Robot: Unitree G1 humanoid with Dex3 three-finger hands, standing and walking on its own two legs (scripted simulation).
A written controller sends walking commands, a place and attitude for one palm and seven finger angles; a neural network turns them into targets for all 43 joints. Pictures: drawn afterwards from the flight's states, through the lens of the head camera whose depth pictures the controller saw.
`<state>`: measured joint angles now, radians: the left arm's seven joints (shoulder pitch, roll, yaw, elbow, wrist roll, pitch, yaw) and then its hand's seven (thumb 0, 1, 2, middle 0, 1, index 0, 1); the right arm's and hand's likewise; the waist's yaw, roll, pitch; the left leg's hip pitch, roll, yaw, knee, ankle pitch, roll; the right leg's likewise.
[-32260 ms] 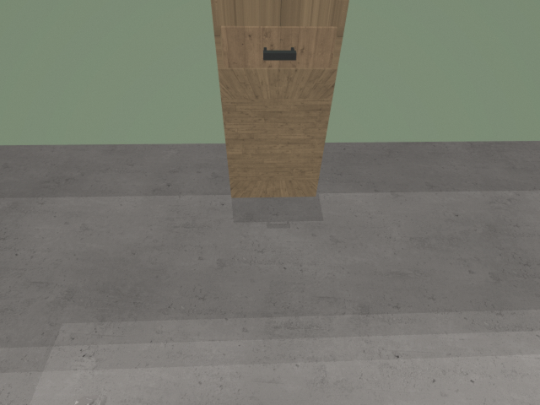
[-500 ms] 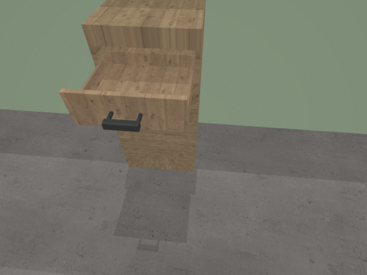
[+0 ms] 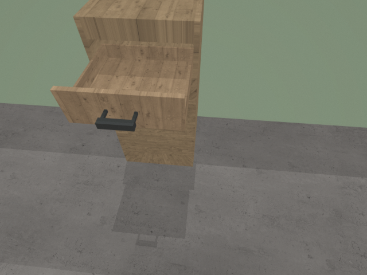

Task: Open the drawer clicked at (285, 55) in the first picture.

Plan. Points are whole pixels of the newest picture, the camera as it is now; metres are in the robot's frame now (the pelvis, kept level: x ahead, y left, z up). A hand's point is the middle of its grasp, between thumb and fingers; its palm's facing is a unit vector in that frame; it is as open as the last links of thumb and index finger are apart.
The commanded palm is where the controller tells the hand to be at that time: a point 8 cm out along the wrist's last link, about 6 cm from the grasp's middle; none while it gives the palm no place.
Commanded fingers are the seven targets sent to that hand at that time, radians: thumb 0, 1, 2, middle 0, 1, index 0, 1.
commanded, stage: look to check the result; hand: left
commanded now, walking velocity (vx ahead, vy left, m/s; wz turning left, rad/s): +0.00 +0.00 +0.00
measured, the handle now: (118, 119) +0.53 +0.23 -0.01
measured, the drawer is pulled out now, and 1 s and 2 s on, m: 0.30 0.30 0.30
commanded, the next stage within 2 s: stand and wait in 0.16 s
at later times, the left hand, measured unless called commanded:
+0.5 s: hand out of the picture +0.02 +0.16 -0.17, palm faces +0.03 -0.98 -0.20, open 7.4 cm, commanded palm none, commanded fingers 0.00 0.90 0.90 -0.20 -0.30 -0.20 -0.30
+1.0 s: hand out of the picture +0.02 +0.16 -0.17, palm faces +0.03 -0.98 -0.20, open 7.4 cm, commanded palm none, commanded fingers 0.00 0.90 0.90 -0.20 -0.30 -0.20 -0.30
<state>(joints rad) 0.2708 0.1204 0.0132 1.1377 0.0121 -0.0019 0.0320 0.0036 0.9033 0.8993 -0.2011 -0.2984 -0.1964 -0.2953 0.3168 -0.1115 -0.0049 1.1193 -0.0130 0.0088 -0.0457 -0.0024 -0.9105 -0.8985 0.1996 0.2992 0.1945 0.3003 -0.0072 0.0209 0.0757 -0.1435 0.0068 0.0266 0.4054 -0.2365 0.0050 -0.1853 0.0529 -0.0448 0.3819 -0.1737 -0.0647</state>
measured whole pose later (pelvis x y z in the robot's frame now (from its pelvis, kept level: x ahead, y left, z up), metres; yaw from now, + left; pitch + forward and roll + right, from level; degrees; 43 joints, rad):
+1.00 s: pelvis +0.02 -0.01 +0.00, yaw +0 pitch -2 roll +0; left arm 0.27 0.13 0.01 1.14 0.01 -0.01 0.04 0.00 0.90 0.90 -0.20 -0.30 -0.20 -0.30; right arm 0.31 -0.12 -0.01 1.13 -0.01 0.01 -0.05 0.00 -0.91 -0.90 0.20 0.30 0.20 0.30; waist -0.01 0.02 0.06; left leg -0.10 0.02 0.02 0.38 -0.25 -0.01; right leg -0.14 0.07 -0.05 0.36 -0.19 -0.08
